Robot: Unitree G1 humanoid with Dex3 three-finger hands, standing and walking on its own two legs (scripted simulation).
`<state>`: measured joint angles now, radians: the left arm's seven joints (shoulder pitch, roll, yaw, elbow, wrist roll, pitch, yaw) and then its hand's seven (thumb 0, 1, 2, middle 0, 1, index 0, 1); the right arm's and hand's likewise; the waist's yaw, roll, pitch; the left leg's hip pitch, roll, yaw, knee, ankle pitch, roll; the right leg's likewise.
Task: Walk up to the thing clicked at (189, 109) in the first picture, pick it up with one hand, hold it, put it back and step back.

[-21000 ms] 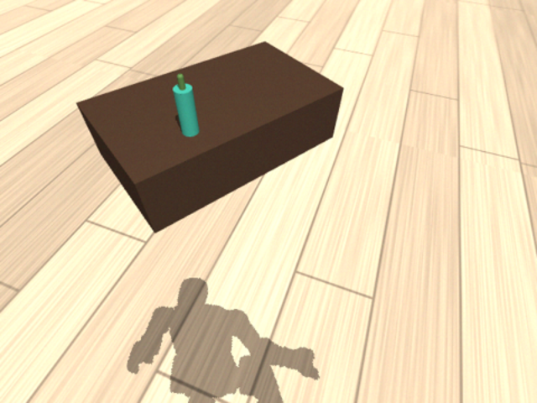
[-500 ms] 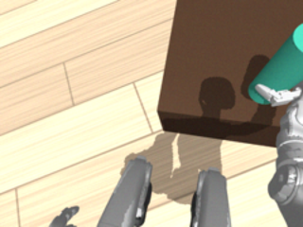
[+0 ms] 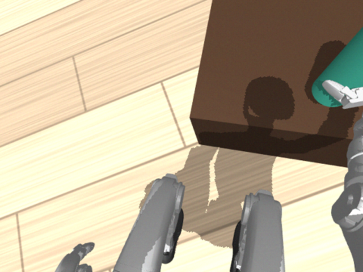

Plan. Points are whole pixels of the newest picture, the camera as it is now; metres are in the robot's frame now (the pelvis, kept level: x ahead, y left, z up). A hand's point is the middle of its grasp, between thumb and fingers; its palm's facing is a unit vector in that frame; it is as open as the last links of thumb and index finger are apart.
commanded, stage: lower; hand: right
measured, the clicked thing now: out of the picture +0.53 -0.25 +0.04
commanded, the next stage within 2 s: loosen in 0.44 s
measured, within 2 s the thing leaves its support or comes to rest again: rests again in 1.80 s
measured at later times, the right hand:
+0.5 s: hand (340, 87) +0.54 -0.26 -0.09, palm faces +0.31 +0.95 -0.05, open 11.0 cm
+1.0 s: hand (344, 82) +0.54 -0.27 -0.08, palm faces +0.31 +0.95 -0.03, open 11.0 cm
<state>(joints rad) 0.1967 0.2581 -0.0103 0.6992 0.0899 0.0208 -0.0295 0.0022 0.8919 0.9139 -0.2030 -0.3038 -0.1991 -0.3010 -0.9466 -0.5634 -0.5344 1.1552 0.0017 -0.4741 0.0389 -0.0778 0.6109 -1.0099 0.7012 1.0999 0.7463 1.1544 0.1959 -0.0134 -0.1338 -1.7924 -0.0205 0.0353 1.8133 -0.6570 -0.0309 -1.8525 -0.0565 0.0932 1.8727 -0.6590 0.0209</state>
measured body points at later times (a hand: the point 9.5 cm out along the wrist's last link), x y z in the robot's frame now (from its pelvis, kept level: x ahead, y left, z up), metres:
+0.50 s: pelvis -0.01 +0.00 -0.07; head +0.23 -0.05 +0.30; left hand +0.03 +0.29 -0.18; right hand +0.51 -0.31 -0.08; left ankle +0.07 +0.13 -0.46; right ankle +0.06 -0.13 -0.46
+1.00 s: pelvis -0.01 +0.00 -0.08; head +0.23 -0.04 +0.30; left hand +0.03 +0.30 -0.19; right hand +0.52 -0.32 -0.08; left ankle +0.07 +0.13 -0.46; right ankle +0.06 -0.13 -0.46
